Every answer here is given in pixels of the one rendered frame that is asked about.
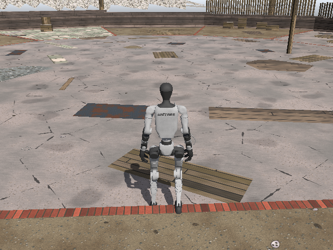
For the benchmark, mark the robot head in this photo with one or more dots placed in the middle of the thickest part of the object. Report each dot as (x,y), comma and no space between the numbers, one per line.
(166,92)

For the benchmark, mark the right robot forearm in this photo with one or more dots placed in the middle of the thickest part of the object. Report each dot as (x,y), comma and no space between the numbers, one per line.
(187,140)

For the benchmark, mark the right robot upper arm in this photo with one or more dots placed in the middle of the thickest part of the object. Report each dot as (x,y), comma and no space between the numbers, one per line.
(184,118)

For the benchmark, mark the left robot upper arm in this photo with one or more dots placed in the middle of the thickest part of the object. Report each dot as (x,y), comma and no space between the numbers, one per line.
(148,119)

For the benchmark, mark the left robot hand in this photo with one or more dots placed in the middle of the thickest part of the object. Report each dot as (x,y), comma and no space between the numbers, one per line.
(142,155)

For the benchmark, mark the left robot thigh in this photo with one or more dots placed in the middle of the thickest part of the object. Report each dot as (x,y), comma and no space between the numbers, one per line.
(154,153)

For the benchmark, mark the right robot hand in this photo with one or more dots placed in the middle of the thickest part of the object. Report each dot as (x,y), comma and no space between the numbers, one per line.
(189,153)

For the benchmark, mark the left robot forearm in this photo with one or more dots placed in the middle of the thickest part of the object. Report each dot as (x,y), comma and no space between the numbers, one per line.
(144,143)

